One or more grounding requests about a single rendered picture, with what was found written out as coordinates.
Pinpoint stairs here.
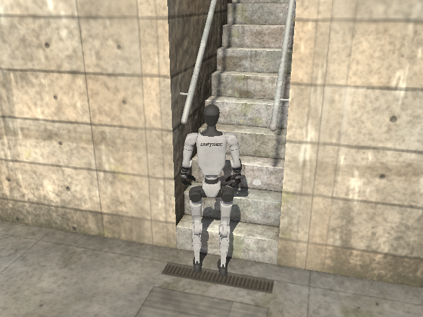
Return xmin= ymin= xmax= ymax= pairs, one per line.
xmin=176 ymin=0 xmax=296 ymax=265

